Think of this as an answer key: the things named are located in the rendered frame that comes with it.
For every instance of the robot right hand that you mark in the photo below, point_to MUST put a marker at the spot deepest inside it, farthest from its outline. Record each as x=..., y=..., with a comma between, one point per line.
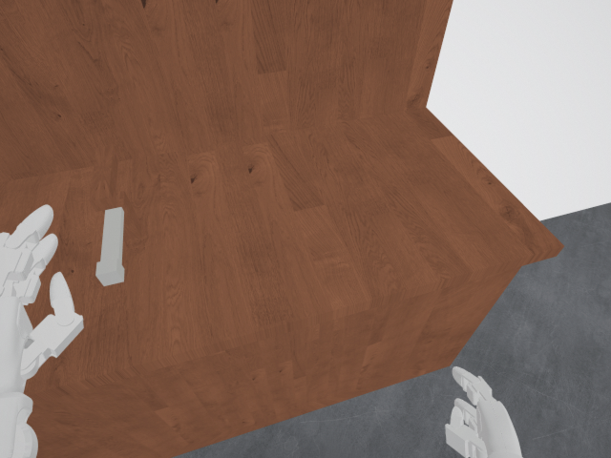
x=490, y=429

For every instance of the counter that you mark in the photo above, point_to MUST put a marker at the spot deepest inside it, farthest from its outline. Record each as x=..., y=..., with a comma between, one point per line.
x=299, y=228

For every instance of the robot left hand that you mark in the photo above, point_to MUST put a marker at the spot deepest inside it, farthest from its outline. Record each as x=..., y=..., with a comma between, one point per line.
x=23, y=257

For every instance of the tap lever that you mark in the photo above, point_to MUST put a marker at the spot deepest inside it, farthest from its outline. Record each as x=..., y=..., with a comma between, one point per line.
x=109, y=269

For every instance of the robot left forearm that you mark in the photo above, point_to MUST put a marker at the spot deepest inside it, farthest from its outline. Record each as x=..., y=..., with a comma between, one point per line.
x=17, y=438

